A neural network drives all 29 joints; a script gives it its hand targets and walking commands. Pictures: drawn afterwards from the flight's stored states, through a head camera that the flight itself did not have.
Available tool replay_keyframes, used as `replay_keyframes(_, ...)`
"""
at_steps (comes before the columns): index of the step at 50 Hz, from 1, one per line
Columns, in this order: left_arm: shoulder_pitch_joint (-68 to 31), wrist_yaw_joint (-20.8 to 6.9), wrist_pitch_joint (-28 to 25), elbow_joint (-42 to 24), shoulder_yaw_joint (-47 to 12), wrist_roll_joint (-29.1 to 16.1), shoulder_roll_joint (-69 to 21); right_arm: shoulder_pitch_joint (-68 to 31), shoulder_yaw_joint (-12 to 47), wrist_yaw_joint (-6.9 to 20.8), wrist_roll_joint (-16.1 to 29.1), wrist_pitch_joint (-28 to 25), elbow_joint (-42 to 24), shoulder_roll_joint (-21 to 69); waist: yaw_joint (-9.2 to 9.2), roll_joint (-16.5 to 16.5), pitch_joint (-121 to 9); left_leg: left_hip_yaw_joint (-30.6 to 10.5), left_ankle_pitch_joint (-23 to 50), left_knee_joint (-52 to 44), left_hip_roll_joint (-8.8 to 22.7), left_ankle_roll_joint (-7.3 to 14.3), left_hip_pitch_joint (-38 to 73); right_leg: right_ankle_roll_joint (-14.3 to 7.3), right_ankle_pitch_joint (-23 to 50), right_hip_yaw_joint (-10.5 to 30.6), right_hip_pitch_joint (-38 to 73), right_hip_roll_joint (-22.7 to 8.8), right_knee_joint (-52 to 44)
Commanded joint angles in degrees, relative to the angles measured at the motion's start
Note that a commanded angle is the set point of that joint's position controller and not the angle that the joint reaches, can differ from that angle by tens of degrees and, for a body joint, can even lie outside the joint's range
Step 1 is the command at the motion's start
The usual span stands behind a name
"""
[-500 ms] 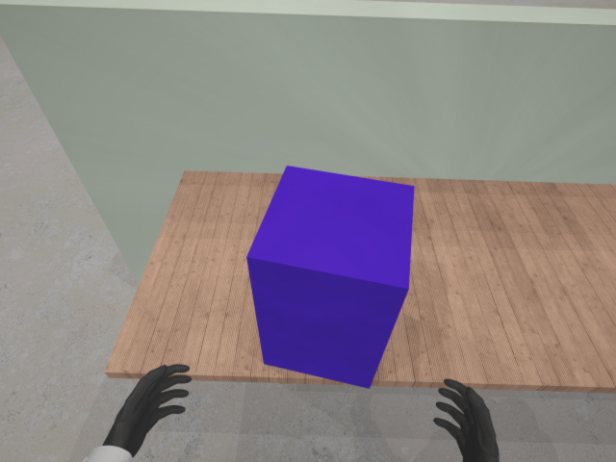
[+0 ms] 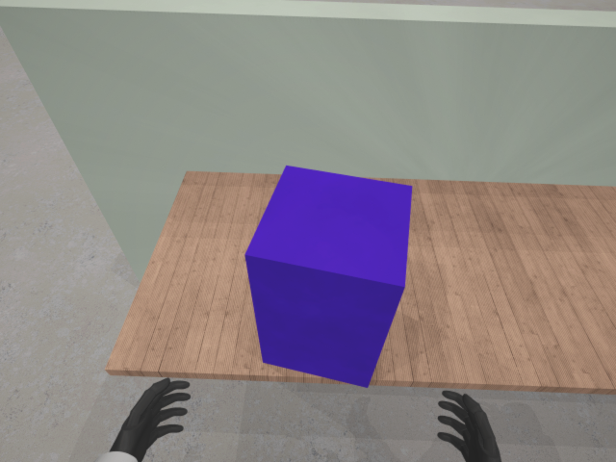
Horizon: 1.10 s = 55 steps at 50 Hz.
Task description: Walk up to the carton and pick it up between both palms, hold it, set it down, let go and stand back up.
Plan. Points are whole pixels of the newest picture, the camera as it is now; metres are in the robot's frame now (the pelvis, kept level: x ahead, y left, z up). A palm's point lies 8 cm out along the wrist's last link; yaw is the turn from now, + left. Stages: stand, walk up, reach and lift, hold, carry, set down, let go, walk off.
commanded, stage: set down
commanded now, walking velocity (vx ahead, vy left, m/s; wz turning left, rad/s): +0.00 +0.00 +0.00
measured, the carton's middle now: (329, 283) +0.39 +0.00 -0.01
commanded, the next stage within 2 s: let go in 0.96 s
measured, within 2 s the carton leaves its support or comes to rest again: neither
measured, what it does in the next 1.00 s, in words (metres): stands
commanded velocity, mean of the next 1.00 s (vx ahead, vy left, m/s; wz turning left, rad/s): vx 0.00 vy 0.00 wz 0.00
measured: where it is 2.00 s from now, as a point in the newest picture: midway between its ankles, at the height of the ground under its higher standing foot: outside the picture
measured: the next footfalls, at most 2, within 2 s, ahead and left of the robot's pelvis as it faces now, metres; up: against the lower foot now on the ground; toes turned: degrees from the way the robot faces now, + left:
none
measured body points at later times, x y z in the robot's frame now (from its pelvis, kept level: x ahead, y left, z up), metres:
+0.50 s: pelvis +0.00 -0.01 +0.00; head +0.00 +0.00 +0.45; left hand +0.17 +0.23 -0.08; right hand +0.16 -0.22 -0.07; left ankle -0.01 +0.10 -0.75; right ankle -0.01 -0.12 -0.75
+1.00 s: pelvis +0.00 -0.01 +0.00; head +0.01 -0.01 +0.45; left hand +0.17 +0.22 -0.09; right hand +0.16 -0.24 -0.09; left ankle -0.01 +0.10 -0.75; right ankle +0.00 -0.12 -0.75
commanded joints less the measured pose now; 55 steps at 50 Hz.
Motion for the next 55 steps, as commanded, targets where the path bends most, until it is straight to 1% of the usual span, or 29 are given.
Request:
replay_keyframes(1, -4.0, 0.8, -1.0, -6.0, 2.5, 0.3, 6.4, -3.0, -1.6, 0.5, -0.7, -1.4, -5.8, -4.3, -0.53, 3.0, -3.4, -1.3, 11.2, -3.2, 1.7, -2.1, -1.3, -1.5, 5.3, 1.5, -1.5, -1.2, -2.6)
replay_keyframes(8, -4.3, 1.8, 0.9, -5.0, 2.5, 1.1, 5.9, -3.9, -1.7, 1.5, -1.3, -0.4, -4.7, -5.2, -0.31, 2.3, -4.3, -1.0, 10.2, -3.1, 1.8, -1.8, -2.0, -1.3, 5.4, 1.2, -1.7, -1.2, -2.2)
replay_keyframes(12, -4.6, 2.4, 2.1, -4.8, 2.6, 1.8, 5.5, -4.5, -1.9, 2.0, -1.8, 0.0, -3.6, -5.8, -0.27, 2.8, -4.4, -0.8, 10.2, -2.9, 1.6, -1.8, -1.7, -1.3, 5.6, 1.0, -2.4, -1.3, -2.2)
replay_keyframes(17, -4.8, 2.9, 3.3, -4.3, 2.8, 2.5, 5.1, -5.2, -2.2, 2.5, -2.5, 0.7, -2.5, -6.2, -0.21, 2.2, -4.4, -0.5, 10.0, -2.7, 1.5, -1.7, -1.7, -1.1, 5.9, 0.8, -2.8, -1.3, -2.2)
replay_keyframes(23, -5.0, 3.5, 4.8, -4.4, 3.0, 3.4, 4.4, -6.0, -2.9, 3.2, -3.2, 1.2, -0.8, -7.0, -0.11, 2.4, -4.5, -0.1, 10.2, -2.4, 1.3, -2.0, -1.0, -1.1, 6.1, 0.5, -3.6, -1.2, -2.2)
replay_keyframes(33, -6.1, 4.5, 6.6, -3.8, 3.0, 4.3, 3.7, -7.6, -3.9, 4.6, -3.8, 1.7, 1.6, -8.9, -0.01, 1.3, -5.6, 0.4, 10.9, -2.0, 1.2, -2.1, -0.4, -1.0, 7.2, 0.0, -4.4, -0.8, -2.3)
replay_keyframes(35, -6.3, 4.9, 7.0, -3.2, 2.8, 4.8, 3.1, -8.1, -4.2, 5.1, -3.8, 1.8, 3.0, -9.6, -0.09, 1.7, -5.4, 0.4, 10.8, -2.1, 1.3, -2.3, -0.5, -1.1, 7.2, -0.2, -4.7, -0.6, -2.2)
replay_keyframes(40, -6.9, 5.3, 7.8, -2.9, 2.8, 5.3, 2.4, -8.5, -4.6, 5.7, -3.9, 1.8, 4.4, -10.4, 0.05, 1.1, -5.9, 0.7, 11.0, -1.8, 1.1, -2.3, -0.5, -0.9, 7.8, -0.4, -5.0, -0.5, -2.2)
replay_keyframes(43, -7.0, 5.6, 8.3, -2.4, 2.8, 5.9, 1.7, -8.9, -4.6, 6.2, -3.9, 1.8, 5.7, -11.0, 0.26, 1.5, -6.0, 0.7, 11.0, -1.8, 0.9, -2.4, -0.4, -0.9, 8.0, -0.6, -5.4, -0.4, -2.2)
replay_keyframes(44, -7.0, 5.6, 8.3, -2.3, 2.9, 6.0, 1.7, -8.9, -4.7, 6.2, -4.0, 1.7, 6.0, -11.2, 0.20, 0.9, -6.0, 0.8, 10.8, -1.6, 0.8, -2.3, -0.4, -0.8, 8.1, -0.7, -5.6, -0.4, -2.2)
replay_keyframes(49, -7.8, 6.1, 8.9, -1.8, 2.7, 6.8, 0.9, -9.7, -5.1, 6.9, -4.2, 1.3, 8.3, -12.3, 0.33, 1.0, -6.3, 0.9, 10.2, -1.5, 0.6, -2.3, -0.7, -0.9, 7.6, -1.0, -6.2, -0.3, -2.2)
replay_keyframes(50, -7.8, 6.1, 8.9, -2.1, 2.8, 6.8, 1.1, -9.6, -5.0, 6.9, -4.2, 1.1, 8.0, -12.1, 0.42, 0.6, -6.6, 1.1, 10.2, -1.3, 0.5, -2.2, -0.9, -0.7, 8.0, -1.0, -5.9, -0.4, -2.1)
replay_keyframes(51, -7.8, 6.2, 9.0, -1.7, 2.7, 7.2, 0.6, -9.8, -5.2, 7.1, -4.2, 1.0, 9.1, -12.6, 0.43, 0.7, -6.5, 1.1, 10.1, -1.4, 0.5, -2.3, -0.9, -0.7, 7.8, -1.1, -6.3, -0.3, -2.1)
replay_keyframes(52, -8.0, 6.3, 9.0, -2.3, 2.9, 7.2, 0.9, -9.9, -5.1, 7.1, -4.2, 0.7, 8.6, -12.6, 0.62, 0.6, -7.0, 1.2, 10.4, -1.2, 0.5, -2.3, -1.0, -0.7, 8.4, -1.0, -6.1, -0.3, -2.0)
replay_keyframes(55, -7.9, 6.5, 9.1, -2.1, 2.7, 7.6, 0.0, -10.2, -5.4, 7.4, -4.1, 0.2, 10.3, -13.3, 0.61, 0.7, -7.1, 1.0, 10.5, -1.1, 0.5, -2.4, -1.2, -0.7, 9.0, -1.3, -6.1, -0.1, -1.9)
